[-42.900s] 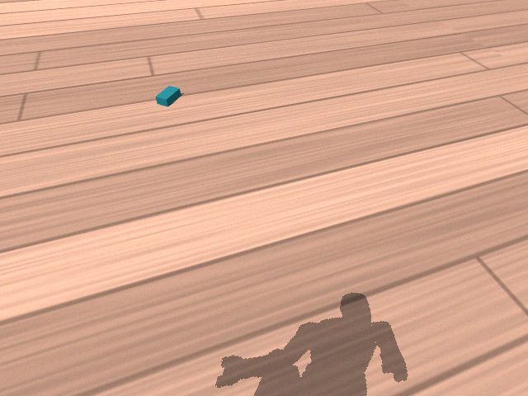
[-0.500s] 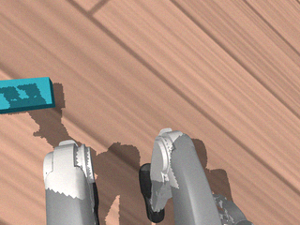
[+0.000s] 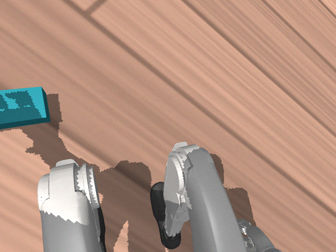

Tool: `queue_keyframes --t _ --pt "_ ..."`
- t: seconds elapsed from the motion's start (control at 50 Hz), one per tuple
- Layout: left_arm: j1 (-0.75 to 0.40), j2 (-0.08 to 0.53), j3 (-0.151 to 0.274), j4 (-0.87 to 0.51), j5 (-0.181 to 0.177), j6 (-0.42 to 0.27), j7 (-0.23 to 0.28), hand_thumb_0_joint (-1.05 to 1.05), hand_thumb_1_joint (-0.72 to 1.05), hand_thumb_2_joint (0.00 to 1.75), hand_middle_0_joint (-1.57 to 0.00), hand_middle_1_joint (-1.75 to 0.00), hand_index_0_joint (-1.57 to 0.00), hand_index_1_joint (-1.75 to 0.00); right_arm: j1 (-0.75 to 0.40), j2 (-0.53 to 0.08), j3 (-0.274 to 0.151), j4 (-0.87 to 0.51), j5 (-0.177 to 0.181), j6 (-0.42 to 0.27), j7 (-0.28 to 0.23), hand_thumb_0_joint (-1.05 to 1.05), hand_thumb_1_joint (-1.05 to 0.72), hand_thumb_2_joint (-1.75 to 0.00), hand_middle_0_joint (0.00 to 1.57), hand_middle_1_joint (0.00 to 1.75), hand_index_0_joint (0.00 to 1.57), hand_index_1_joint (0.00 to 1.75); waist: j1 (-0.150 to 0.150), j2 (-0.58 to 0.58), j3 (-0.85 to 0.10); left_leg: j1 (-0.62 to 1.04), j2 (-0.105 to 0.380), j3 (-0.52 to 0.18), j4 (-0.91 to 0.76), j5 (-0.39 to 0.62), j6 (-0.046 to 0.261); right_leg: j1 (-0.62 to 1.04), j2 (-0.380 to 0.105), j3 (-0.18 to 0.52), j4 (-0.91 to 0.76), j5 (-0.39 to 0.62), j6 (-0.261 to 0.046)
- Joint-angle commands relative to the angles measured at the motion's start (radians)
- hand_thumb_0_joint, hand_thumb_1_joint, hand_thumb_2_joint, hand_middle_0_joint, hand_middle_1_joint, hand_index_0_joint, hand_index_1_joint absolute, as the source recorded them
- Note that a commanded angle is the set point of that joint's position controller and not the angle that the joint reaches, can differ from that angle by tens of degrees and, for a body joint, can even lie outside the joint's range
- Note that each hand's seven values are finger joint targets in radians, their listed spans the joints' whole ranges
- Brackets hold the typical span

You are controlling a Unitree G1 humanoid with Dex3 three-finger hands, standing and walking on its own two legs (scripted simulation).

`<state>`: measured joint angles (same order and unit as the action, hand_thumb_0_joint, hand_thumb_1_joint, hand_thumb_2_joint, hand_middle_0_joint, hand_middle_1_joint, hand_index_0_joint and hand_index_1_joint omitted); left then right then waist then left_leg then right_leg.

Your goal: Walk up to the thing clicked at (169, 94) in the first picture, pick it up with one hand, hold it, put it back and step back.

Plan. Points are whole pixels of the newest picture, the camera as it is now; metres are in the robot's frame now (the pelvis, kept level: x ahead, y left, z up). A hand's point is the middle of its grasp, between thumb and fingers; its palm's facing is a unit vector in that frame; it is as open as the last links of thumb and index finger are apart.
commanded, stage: rise first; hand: left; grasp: from above
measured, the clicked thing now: (12, 108) +0.47 +0.33 -0.30
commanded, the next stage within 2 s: approach in 1.32 s
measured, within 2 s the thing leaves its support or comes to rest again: neither
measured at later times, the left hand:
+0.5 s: hand out of the picture +0.42 +0.37 -0.18, palm faces -0.45 -0.11 -0.89, open 14.3 cm
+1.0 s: hand out of the picture +0.43 +0.38 -0.18, palm faces -0.43 -0.11 -0.89, open 14.3 cm
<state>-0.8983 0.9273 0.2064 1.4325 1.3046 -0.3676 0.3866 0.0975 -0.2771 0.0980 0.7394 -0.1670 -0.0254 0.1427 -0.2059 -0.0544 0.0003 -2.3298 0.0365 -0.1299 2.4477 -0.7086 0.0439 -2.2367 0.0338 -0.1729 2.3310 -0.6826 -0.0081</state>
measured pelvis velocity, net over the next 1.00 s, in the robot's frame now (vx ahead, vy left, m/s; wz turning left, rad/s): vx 0.00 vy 0.00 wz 0.00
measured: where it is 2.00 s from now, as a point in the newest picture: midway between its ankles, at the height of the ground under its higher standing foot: (133, 236)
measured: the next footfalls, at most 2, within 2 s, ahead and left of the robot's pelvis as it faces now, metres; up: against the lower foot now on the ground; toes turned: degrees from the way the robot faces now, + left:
none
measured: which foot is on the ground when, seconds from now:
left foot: down 0.00-1.00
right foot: down 0.00-1.00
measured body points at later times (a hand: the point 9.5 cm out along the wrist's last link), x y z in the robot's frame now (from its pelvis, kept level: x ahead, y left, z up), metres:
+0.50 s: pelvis +0.00 +0.00 +0.00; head +0.25 +0.10 +0.36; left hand +0.44 +0.37 -0.13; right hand +0.07 -0.27 -0.10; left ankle +0.07 +0.12 -0.29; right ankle +0.10 -0.11 -0.29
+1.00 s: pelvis +0.00 +0.00 +0.00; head +0.24 +0.11 +0.36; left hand +0.45 +0.38 -0.13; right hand +0.06 -0.26 -0.09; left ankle +0.07 +0.12 -0.29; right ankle +0.10 -0.11 -0.29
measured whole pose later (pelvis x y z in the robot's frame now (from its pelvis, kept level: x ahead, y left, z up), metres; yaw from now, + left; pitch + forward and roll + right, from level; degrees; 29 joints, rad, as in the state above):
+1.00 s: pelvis +0.00 +0.00 +0.00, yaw +0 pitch +32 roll -11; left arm -0.93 0.94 0.17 1.45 1.29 -0.30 0.39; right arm 0.13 -0.27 0.13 0.73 -0.16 -0.07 0.16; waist -0.25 -0.06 0.01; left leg -2.35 0.03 -0.13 2.46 -0.69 0.05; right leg -2.24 0.03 -0.18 2.34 -0.67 0.00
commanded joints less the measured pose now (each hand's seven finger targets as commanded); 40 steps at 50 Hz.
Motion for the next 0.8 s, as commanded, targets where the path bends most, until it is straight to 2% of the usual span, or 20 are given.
queue_keyframes --t 0.0,0.02,0.04,0.06,0.08,0.1,0.18,0.26,0.3,0.4,0.44,0.48,0.56,0.62,0.64,0.66,0.7,0.74,0.76,0.78 --pt "-0.271 0.300 0.028 -0.141 -0.021 0.003 0.051 0.00 -0.58 1.03 -0.06 -1.01 -0.05 -1.02 0.205 -0.266 -0.082 -0.005 0.000 -0.004 -0.014 0.00 -0.91 -0.90 0.20 0.30 0.20 0.30 0.000 0.363 -0.662 0.536 -0.021 0.025 -0.271 0.174 -0.008 0.265 0.037 -0.008 -0.218 0.180 -0.028" --pt "-0.252 0.298 0.027 -0.137 -0.018 0.008 0.052 0.00 -0.58 1.03 -0.06 -1.01 -0.05 -1.02 0.206 -0.267 -0.082 -0.005 0.003 -0.006 -0.015 0.00 -0.91 -0.91 0.20 0.30 0.20 0.30 0.012 0.374 -0.661 0.567 -0.019 0.022 -0.273 0.190 -0.010 0.248 0.036 -0.007 -0.215 0.186 -0.030" --pt "-0.261 0.293 0.022 -0.145 -0.024 0.010 0.052 0.00 -0.58 1.03 -0.06 -1.02 -0.06 -1.03 0.203 -0.265 -0.084 -0.005 0.006 -0.009 -0.015 0.00 -0.91 -0.91 0.20 0.30 0.20 0.30 0.006 0.384 -0.667 0.576 -0.017 0.017 -0.273 0.203 -0.012 0.244 0.035 -0.009 -0.207 0.194 -0.029" --pt "-0.260 0.293 0.019 -0.148 -0.014 0.014 0.053 0.00 -0.59 1.04 -0.06 -1.01 -0.05 -1.02 0.212 -0.267 -0.081 -0.004 0.003 -0.010 -0.013 0.00 -0.91 -0.91 0.20 0.30 0.20 0.30 -0.001 0.397 -0.674 0.591 -0.017 0.017 -0.268 0.227 -0.013 0.249 0.036 -0.008 -0.205 0.213 -0.028" --pt "-0.254 0.292 0.029 -0.154 -0.022 0.021 0.056 0.00 -0.58 1.03 -0.06 -1.01 -0.05 -1.02 0.213 -0.269 -0.085 -0.003 0.007 -0.012 -0.014 0.00 -0.91 -0.91 0.20 0.30 0.20 0.30 0.003 0.389 -0.682 0.605 -0.016 0.015 -0.269 0.246 -0.014 0.249 0.034 -0.008 -0.203 0.227 -0.026" --pt "-0.256 0.288 0.019 -0.152 -0.014 0.026 0.056 0.00 -0.58 1.03 -0.06 -1.02 -0.05 -1.03 0.216 -0.265 -0.084 -0.001 0.007 -0.012 -0.013 0.00 -0.91 -0.91 0.20 0.30 0.20 0.30 0.002 0.406 -0.685 0.600 -0.018 0.019 -0.270 0.248 -0.015 0.253 0.034 -0.006 -0.201 0.231 -0.029" --pt "-0.254 0.277 0.021 -0.143 -0.029 0.039 0.060 0.00 -0.58 1.02 -0.07 -1.01 -0.06 -1.02 0.217 -0.266 -0.083 -0.003 0.010 -0.015 -0.011 0.00 -0.91 -0.91 0.20 0.30 0.20 0.30 -0.004 0.396 -0.674 0.589 -0.017 0.017 -0.268 0.255 -0.014 0.253 0.032 -0.008 -0.198 0.240 -0.026" --pt "-0.268 0.270 0.000 -0.123 -0.021 0.045 0.050 0.00 -0.59 1.03 -0.06 -1.01 -0.05 -1.02 0.216 -0.269 -0.081 -0.006 0.014 -0.018 -0.009 0.00 -0.91 -0.91 0.20 0.30 0.20 0.30 -0.012 0.425 -0.645 0.585 -0.016 0.005 -0.286 0.218 -0.020 0.218 0.029 -0.015 -0.191 0.208 -0.029" --pt "-0.267 0.271 0.004 -0.118 -0.017 0.050 0.049 0.00 -0.59 1.04 -0.07 -1.00 -0.05 -1.02 0.226 -0.270 -0.078 -0.006 0.013 -0.021 -0.006 0.00 -0.91 -0.91 0.20 0.30 0.20 0.30 -0.016 0.408 -0.647 0.595 -0.017 0.003 -0.283 0.229 -0.019 0.221 0.029 -0.017 -0.192 0.214 -0.028" --pt "-0.289 0.269 -0.007 -0.118 -0.026 0.042 0.050 0.00 -0.59 1.04 -0.07 -1.00 -0.06 -1.02 0.227 -0.271 -0.071 -0.008 0.011 -0.026 -0.005 0.00 -0.91 -0.90 0.20 0.30 0.20 0.30 -0.031 0.389 -0.651 0.564 -0.020 0.019 -0.259 0.221 -0.012 0.256 0.032 -0.011 -0.203 0.225 -0.025" --pt "-0.300 0.293 0.011 -0.118 -0.025 0.040 0.053 0.00 -0.59 1.04 -0.07 -1.00 -0.06 -1.02 0.234 -0.272 -0.069 -0.007 0.009 -0.030 -0.004 0.00 -0.91 -0.90 0.20 0.30 0.20 0.30 -0.031 0.368 -0.650 0.543 -0.019 0.022 -0.247 0.226 -0.010 0.270 0.031 -0.010 -0.204 0.233 -0.024" --pt "-0.310 0.313 0.011 -0.121 -0.017 0.034 0.054 0.00 -0.59 1.04 -0.08 -1.00 -0.06 -1.01 0.244 -0.269 -0.061 -0.005 0.007 -0.030 -0.003 0.00 -0.91 -0.90 0.20 0.30 0.20 0.30 -0.034 0.367 -0.655 0.525 -0.023 0.039 -0.232 0.236 -0.006 0.305 0.035 -0.003 -0.211 0.248 -0.024" --pt "-0.286 0.284 0.005 -0.064 -0.025 0.032 0.063 0.00 -0.58 1.03 -0.07 -1.02 -0.06 -1.03 0.228 -0.272 -0.052 -0.011 0.003 -0.034 -0.003 0.00 -0.91 -0.90 0.20 0.30 0.20 0.30 -0.037 0.359 -0.645 0.517 -0.023 0.034 -0.239 0.207 -0.006 0.291 0.038 -0.013 -0.214 0.218 -0.023" --pt "-0.282 0.322 0.010 -0.058 -0.008 0.039 0.062 0.00 -0.58 1.04 -0.07 -1.01 -0.06 -1.02 0.228 -0.277 -0.047 -0.011 0.005 -0.037 -0.006 0.00 -0.91 -0.90 0.20 0.30 0.20 0.30 -0.029 0.389 -0.646 0.528 -0.022 0.033 -0.239 0.210 -0.009 0.284 0.037 -0.013 -0.208 0.216 -0.026" --pt "-0.303 0.329 0.016 -0.073 -0.016 0.038 0.065 0.00 -0.57 1.03 -0.07 -1.02 -0.06 -1.02 0.227 -0.281 -0.050 -0.017 0.003 -0.037 -0.005 0.00 -0.91 -0.90 0.20 0.30 0.20 0.30 -0.034 0.388 -0.655 0.515 -0.022 0.030 -0.241 0.195 -0.009 0.285 0.037 -0.015 -0.207 0.209 -0.027" --pt "-0.273 0.319 0.018 -0.065 -0.010 0.042 0.067 0.00 -0.59 1.04 -0.07 -1.01 -0.06 -1.02 0.228 -0.278 -0.048 -0.015 0.003 -0.037 -0.005 0.00 -0.91 -0.90 0.20 0.30 0.20 0.30 -0.023 0.390 -0.647 0.522 -0.023 0.026 -0.251 0.196 -0.012 0.280 0.035 -0.018 -0.200 0.208 -0.029" --pt "-0.283 0.316 0.013 -0.104 -0.015 0.044 0.065 0.00 -0.59 1.04 -0.07 -1.01 -0.06 -1.02 0.223 -0.279 -0.051 -0.018 0.003 -0.038 -0.004 0.00 -0.91 -0.90 0.20 0.30 0.20 0.30 -0.022 0.424 -0.652 0.553 -0.019 0.022 -0.261 0.202 -0.016 0.265 0.036 -0.021 -0.198 0.207 -0.029" --pt "-0.299 0.320 0.013 -0.111 -0.020 0.048 0.064 0.00 -0.58 1.04 -0.07 -1.01 -0.06 -1.02 0.225 -0.285 -0.054 -0.015 0.006 -0.041 -0.006 0.00 -0.91 -0.90 0.20 0.30 0.20 0.30 -0.034 0.421 -0.656 0.567 -0.018 0.013 -0.259 0.214 -0.017 0.247 0.033 -0.023 -0.188 0.216 -0.029" --pt "-0.282 0.319 0.012 -0.103 -0.020 0.049 0.065 0.00 -0.58 1.04 -0.07 -1.01 -0.06 -1.02 0.222 -0.282 -0.054 -0.019 0.007 -0.041 -0.005 0.00 -0.91 -0.90 0.20 0.30 0.20 0.30 -0.026 0.417 -0.654 0.548 -0.018 0.020 -0.254 0.204 -0.016 0.259 0.035 -0.019 -0.194 0.215 -0.030" --pt "-0.280 0.312 0.007 -0.104 -0.020 0.054 0.062 0.00 -0.59 1.04 -0.07 -1.00 -0.06 -1.02 0.228 -0.278 -0.053 -0.019 0.007 -0.042 -0.002 0.00 -0.91 -0.90 0.20 0.30 0.20 0.30 -0.032 0.409 -0.649 0.544 -0.019 0.027 -0.246 0.218 -0.012 0.273 0.036 -0.013 -0.201 0.230 -0.027"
